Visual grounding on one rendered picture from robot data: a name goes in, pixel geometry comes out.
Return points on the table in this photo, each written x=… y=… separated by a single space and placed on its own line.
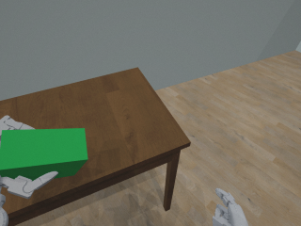
x=128 y=131

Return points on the left robot hand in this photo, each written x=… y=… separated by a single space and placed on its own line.
x=22 y=186

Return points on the right robot hand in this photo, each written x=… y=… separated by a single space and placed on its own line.
x=233 y=216

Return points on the sponge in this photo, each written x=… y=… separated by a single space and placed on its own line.
x=32 y=153

